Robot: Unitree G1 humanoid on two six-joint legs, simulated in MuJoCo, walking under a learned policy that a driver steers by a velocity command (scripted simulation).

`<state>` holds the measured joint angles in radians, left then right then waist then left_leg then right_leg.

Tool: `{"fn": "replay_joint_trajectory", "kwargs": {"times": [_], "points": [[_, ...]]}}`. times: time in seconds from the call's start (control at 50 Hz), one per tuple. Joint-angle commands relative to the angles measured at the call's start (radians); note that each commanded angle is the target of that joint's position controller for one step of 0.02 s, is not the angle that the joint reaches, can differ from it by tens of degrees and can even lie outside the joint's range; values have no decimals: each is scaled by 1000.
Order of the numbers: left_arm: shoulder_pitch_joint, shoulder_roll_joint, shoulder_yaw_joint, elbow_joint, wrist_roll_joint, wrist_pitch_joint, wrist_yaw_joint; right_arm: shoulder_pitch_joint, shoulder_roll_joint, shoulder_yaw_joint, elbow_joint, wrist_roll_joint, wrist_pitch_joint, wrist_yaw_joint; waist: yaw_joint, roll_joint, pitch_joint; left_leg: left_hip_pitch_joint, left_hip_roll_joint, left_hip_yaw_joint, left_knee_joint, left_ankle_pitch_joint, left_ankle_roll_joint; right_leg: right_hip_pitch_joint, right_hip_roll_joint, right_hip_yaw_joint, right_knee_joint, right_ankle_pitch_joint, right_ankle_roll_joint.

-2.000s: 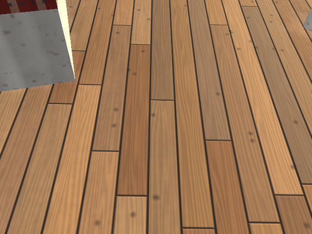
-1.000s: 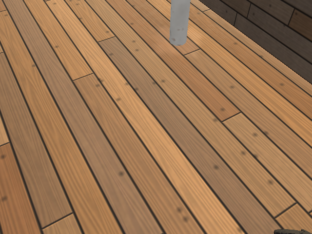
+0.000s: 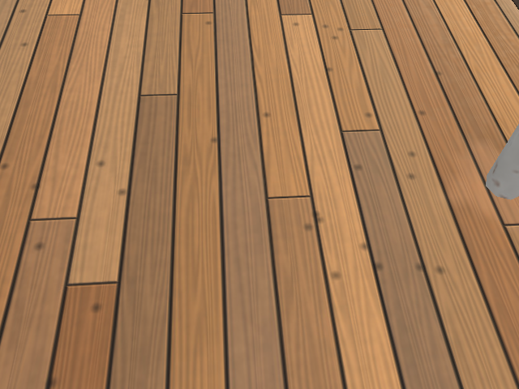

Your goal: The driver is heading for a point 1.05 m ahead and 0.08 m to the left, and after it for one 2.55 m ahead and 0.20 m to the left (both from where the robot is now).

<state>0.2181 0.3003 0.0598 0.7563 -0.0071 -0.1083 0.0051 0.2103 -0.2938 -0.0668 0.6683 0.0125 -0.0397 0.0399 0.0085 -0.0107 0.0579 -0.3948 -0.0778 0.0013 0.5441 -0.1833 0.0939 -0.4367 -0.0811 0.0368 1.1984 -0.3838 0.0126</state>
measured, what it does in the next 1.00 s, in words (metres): walks ahead, turning left: right foot, then left foot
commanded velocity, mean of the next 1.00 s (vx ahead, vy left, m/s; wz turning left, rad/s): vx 0.50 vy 0.00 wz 0.41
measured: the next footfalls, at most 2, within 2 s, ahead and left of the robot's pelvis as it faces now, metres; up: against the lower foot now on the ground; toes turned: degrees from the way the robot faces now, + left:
right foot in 0.36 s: +0.39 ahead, -0.12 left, +0.00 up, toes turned +16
left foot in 0.86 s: +0.55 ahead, +0.23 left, +0.00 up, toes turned +24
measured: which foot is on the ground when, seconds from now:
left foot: down 0.00-0.38, up 0.40-0.84, down 0.86-1.00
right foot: up 0.00-0.34, down 0.36-0.86, up 0.88-1.00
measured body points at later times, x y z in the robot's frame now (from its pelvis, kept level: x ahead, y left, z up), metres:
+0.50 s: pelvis +0.28 -0.04 +0.00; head +0.30 -0.04 +0.45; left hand +0.36 +0.27 -0.08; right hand +0.44 -0.28 -0.11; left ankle +0.16 +0.07 -0.64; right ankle +0.35 -0.13 -0.73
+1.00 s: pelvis +0.51 +0.11 +0.01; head +0.53 +0.14 +0.46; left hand +0.45 +0.40 -0.12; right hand +0.75 -0.07 -0.08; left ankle +0.51 +0.21 -0.73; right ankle +0.49 -0.07 -0.64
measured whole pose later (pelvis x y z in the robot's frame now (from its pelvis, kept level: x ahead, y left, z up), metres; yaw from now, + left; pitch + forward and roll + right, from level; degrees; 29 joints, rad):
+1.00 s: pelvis +0.51 +0.11 +0.01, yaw +23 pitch +2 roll -1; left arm 0.29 0.31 0.05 0.85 -0.02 -0.08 -0.01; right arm 0.20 -0.27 -0.05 0.68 0.00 -0.06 0.03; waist 0.02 -0.02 0.03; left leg -0.34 -0.03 0.04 0.48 -0.18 0.06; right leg -0.41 -0.08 0.01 1.14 -0.38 -0.01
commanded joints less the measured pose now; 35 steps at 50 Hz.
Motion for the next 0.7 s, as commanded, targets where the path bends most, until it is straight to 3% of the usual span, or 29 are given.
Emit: {"fn": "replay_joint_trajectory", "kwargs": {"times": [0.02,0.1,0.16,0.24,0.3,0.34,0.36,0.38,0.4,0.42,0.44,0.46,0.48,0.52,0.56,0.64,0.7], "points": [[18,124,35,-78,18,-4,6,-1,-126,-36,-80,-11,-22,-13,15,70,-133,236,252,-379,-297,183,198,-196,-49,42,-66,89,8],[-77,77,19,-103,27,14,8,55,-151,-43,-49,-2,-27,-38,-7,60,-89,166,211,-292,-316,256,186,-215,-18,24,-268,255,52],[-188,52,7,-127,20,6,-3,96,-152,-43,-29,6,-19,-50,-51,87,-69,158,175,-268,-302,166,142,-172,25,26,-493,425,56],[-290,66,7,-157,3,-11,-26,156,-161,-46,0,15,-9,-56,-88,100,-47,193,197,-336,-257,92,127,-108,68,35,-649,464,41],[-271,98,21,-159,-1,-23,-35,160,-156,-47,7,14,1,-60,-67,128,-52,262,220,-420,-177,93,108,-49,83,49,-710,360,12],[-156,120,38,-131,0,-31,-29,134,-136,-42,-1,13,7,-60,-2,149,-88,257,189,-431,-85,158,77,114,91,21,-770,325,-28],[-43,154,53,-116,15,-36,-21,125,-91,-25,-14,6,4,-56,54,117,-186,197,137,-382,82,167,43,322,14,76,-755,323,-75],[96,228,72,-103,33,-34,-13,187,-35,-8,-36,7,-2,-56,72,-56,-336,-65,24,-258,403,-40,-25,679,-196,345,-749,249,-182],[161,229,76,-69,17,-18,-22,261,-45,0,-54,24,-8,-59,51,-331,-409,-319,-12,-188,650,-420,-60,823,-347,726,-853,-6,-278],[119,144,53,-86,1,-12,-21,218,-139,-21,-36,30,-6,-58,65,-198,-279,-407,59,-205,751,-362,-72,724,-328,688,-895,-162,-248],[77,107,41,-93,5,-1,-16,124,-163,-29,-50,22,0,-57,75,-113,-168,-415,93,-165,770,-278,-79,598,-287,535,-907,-109,-210],[33,91,33,-91,13,4,-15,80,-150,-30,-61,11,3,-54,54,-62,-95,-386,122,-146,735,-214,-83,473,-244,421,-933,6,-196],[4,70,26,-85,18,4,-13,64,-137,-34,-67,6,7,-50,31,-72,-61,-354,152,-146,691,-172,-83,397,-211,337,-956,94,-187],[-3,60,22,-66,19,-4,-16,84,-86,-25,-63,15,14,-42,6,-104,-46,-282,169,-126,639,-139,-82,306,-163,227,-1004,180,-188],[12,81,28,-40,14,-13,-20,64,-55,-16,-68,10,16,-42,1,-87,-37,-289,168,-120,568,-104,-89,290,-162,165,-1036,265,-214],[26,120,36,-5,3,-9,-20,-31,-34,1,-84,-1,-1,-29,15,-52,-32,-295,176,-88,327,71,-96,332,-152,53,-1055,404,-222],[72,147,39,24,-11,5,-17,-140,-18,14,-104,1,-18,-11,56,-50,-14,-225,162,-23,153,174,-93,335,-134,-12,-1051,420,-201]]}}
